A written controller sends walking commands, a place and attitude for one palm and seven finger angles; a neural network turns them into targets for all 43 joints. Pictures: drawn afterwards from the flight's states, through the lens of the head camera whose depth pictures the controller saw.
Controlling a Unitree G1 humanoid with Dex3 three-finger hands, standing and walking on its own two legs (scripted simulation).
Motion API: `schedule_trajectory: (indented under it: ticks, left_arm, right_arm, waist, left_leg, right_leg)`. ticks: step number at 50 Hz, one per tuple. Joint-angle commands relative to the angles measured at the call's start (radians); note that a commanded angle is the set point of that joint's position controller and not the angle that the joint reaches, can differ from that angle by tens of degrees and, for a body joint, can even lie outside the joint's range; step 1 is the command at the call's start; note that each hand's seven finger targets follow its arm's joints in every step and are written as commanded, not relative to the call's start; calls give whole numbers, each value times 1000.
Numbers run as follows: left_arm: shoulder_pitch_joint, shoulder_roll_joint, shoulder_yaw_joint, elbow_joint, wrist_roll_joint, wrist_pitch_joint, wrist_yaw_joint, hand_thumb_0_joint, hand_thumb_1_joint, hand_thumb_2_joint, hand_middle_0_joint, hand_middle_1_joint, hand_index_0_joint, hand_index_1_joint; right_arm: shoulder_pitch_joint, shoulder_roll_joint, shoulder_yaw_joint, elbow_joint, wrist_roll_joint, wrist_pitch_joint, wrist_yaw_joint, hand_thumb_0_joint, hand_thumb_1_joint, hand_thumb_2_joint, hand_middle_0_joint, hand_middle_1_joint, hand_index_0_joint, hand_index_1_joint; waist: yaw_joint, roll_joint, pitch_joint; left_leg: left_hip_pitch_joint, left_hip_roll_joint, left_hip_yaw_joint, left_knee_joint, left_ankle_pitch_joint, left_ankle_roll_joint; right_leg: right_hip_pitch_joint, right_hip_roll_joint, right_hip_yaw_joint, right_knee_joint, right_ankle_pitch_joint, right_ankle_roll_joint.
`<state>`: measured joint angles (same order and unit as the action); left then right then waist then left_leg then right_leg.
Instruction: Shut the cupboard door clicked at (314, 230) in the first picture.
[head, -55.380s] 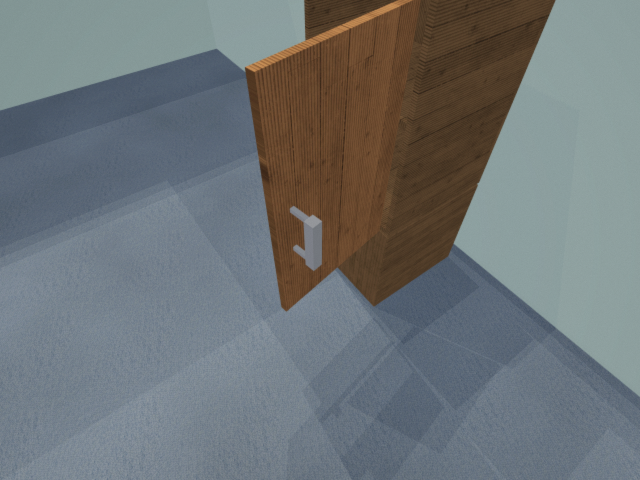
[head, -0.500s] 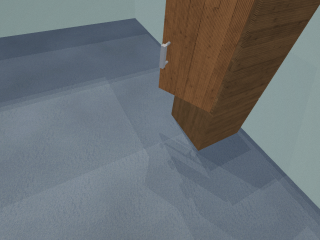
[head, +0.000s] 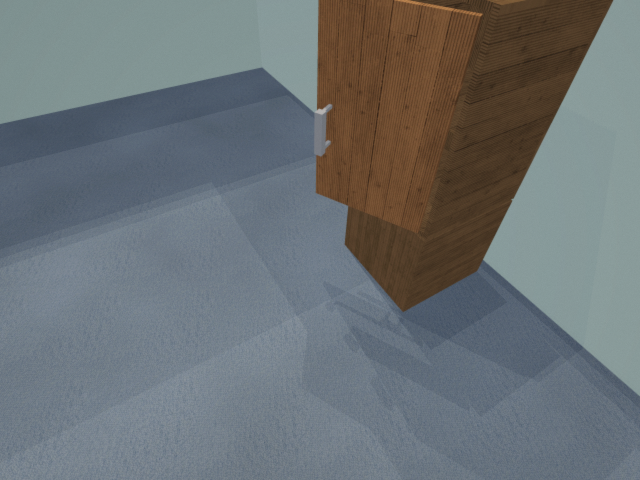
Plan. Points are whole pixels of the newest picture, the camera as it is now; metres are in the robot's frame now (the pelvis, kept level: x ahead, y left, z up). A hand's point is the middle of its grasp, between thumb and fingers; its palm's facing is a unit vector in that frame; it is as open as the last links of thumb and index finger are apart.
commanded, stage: let the arm hang, fingers relaxed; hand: left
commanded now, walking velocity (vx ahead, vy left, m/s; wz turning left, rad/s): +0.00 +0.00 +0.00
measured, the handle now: (324, 129) +0.99 +0.03 -0.09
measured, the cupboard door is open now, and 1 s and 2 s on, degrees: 29 29 29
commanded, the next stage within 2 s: look to check the result in 0.22 s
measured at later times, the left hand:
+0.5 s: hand out of the picture -0.05 +0.16 -0.17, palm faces +0.03 -0.98 -0.19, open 7.4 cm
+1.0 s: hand out of the picture +0.02 +0.15 -0.17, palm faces +0.01 -0.98 -0.20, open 7.4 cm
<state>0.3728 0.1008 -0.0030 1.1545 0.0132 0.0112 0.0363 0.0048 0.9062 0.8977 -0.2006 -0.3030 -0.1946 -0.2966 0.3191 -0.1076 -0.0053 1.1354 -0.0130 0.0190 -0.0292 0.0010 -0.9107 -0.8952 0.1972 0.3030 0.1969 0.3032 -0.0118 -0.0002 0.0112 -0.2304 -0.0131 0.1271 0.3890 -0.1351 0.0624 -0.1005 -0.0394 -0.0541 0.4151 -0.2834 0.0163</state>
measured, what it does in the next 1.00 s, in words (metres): stands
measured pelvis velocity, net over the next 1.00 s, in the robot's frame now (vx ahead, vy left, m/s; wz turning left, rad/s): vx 0.02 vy -0.02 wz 0.00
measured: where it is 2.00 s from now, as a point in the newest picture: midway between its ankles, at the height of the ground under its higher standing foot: outside the picture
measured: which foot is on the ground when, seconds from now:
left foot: down 0.00-1.00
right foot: down 0.00-1.00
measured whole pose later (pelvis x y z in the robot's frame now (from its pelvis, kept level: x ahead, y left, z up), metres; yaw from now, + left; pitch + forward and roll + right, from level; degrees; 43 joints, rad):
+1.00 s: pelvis +0.02 -0.02 +0.00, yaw +0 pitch -1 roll +0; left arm 0.27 0.16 0.00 1.14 0.01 -0.01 0.03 0.00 0.90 0.90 -0.20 -0.30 -0.20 -0.30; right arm 0.23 -0.17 -0.01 1.13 -0.01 0.00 -0.03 0.00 -0.91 -0.90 0.20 0.30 0.20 0.30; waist -0.02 0.00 0.04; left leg -0.20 0.01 0.11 0.39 -0.16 0.02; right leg -0.05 -0.01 -0.06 0.36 -0.29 -0.01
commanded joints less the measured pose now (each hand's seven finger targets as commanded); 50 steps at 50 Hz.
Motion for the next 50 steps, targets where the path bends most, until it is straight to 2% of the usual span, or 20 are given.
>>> schedule_trajectory:
  ticks: [1, 5, 11, 20, 21, 24, 37, 39, 45, 46, 48, 50]
  left_arm:
    - [120, 94, 20, -4, 6, -10, 8, 0, 900, 900, -200, -300, -200, -300]
    - [108, 88, 23, -10, 6, -10, 8, 0, 900, 900, -200, -300, -200, -300]
    - [104, 98, 24, -16, 4, -15, 7, 0, 900, 900, -200, -300, -200, -300]
    - [83, 112, 25, -14, 3, -14, 5, 0, 900, 900, -200, -300, -200, -300]
    - [88, 121, 26, -15, 4, -17, 5, 0, 900, 900, -200, -300, -200, -300]
    - [69, 125, 27, -12, 2, -18, 4, 0, 900, 900, -200, -300, -200, -300]
    - [25, 155, 25, -18, 2, -26, 4, 0, 900, 900, -200, -300, -200, -300]
    - [13, 159, 25, -19, 1, -26, 4, 0, 900, 900, -200, -300, -200, -300]
    - [-5, 168, 25, -20, 1, -25, 2, 0, 900, 900, -200, -300, -200, -300]
    - [-1, 173, 26, -22, 2, -28, 2, 0, 900, 900, -200, -300, -200, -300]
    - [-13, 171, 27, -23, 1, -27, 2, 0, 900, 900, -200, -300, -200, -300]
    - [-4, 152, 29, -27, -1, -18, 7, 0, 900, 900, -200, -300, -200, -300]
  right_arm:
    - [80, -108, -19, -15, 0, -12, -9, 0, -900, -900, 200, 300, 200, 300]
    - [82, -99, -19, -15, -3, -14, -10, 0, -900, -900, 200, 300, 200, 300]
    - [82, -107, -20, -21, 0, -15, -9, 0, -900, -900, 200, 300, 200, 300]
    - [68, -123, -20, -21, -1, -17, -10, 0, -900, -900, 200, 300, 200, 300]
    - [68, -131, -22, -22, 2, -17, -10, 0, -900, -900, 200, 300, 200, 300]
    - [61, -133, -21, -20, 1, -19, -10, 0, -900, -900, 200, 300, 200, 300]
    - [5, -158, -20, -19, 1, -21, -6, 0, -900, -900, 200, 300, 200, 300]
    - [1, -161, -19, -19, 0, -23, -7, 0, -900, -900, 200, 300, 200, 300]
    - [-21, -170, -16, -19, 0, -25, -8, 0, -900, -900, 200, 300, 200, 300]
    - [-23, -179, -18, -23, 2, -25, -8, 0, -900, -900, 200, 300, 200, 300]
    - [-27, -177, -16, -20, 0, -27, -9, 0, -900, -900, 200, 300, 200, 300]
    - [-14, -146, -11, -25, -1, -20, -6, 0, -900, -900, 200, 300, 200, 300]
  waist:
    - [6, -3, 115]
    - [3, 22, 134]
    - [4, -7, 116]
    - [1, 14, 107]
    - [3, 7, 88]
    - [-1, -14, 89]
    - [0, -19, 75]
    - [-1, 2, 71]
    - [2, 2, 78]
    - [3, -3, 62]
    - [2, -1, 62]
    - [3, 1, 53]
  left_leg:
    - [10, 115, -174, -124, -171, -19]
    - [-4, 114, -178, -130, -185, -21]
    - [23, 111, -169, -103, -132, -21]
    - [39, 119, -171, -106, -124, -20]
    - [50, 119, -169, -96, -101, -18]
    - [57, 119, -165, -89, -76, -20]
    - [94, 125, -149, -53, 38, -24]
    - [94, 126, -149, -56, 56, -25]
    - [100, 129, -151, -61, 73, -27]
    - [109, 130, -151, -53, 94, -26]
    - [108, 132, -149, -54, 107, -28]
    - [80, 122, -152, -22, 149, -33]
  right_leg:
    - [-141, -48, 65, -99, -11, -49]
    - [-153, -49, 66, -96, -16, -48]
    - [-153, -53, 69, -103, -6, -53]
    - [-150, -53, 72, -99, 5, -54]
    - [-137, -54, 73, -103, 16, -56]
    - [-136, -58, 75, -104, 22, -56]
    - [-111, -72, 83, -129, 90, -56]
    - [-98, -71, 85, -129, 104, -55]
    - [-84, -73, 83, -136, 125, -53]
    - [-77, -71, 85, -138, 142, -54]
    - [-67, -74, 83, -137, 155, -53]
    - [-47, -85, 60, -97, 180, -46]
